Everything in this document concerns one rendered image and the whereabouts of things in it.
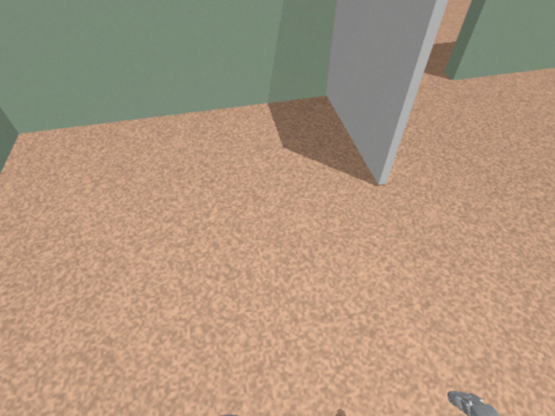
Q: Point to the right robot hand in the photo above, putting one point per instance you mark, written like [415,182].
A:
[471,404]

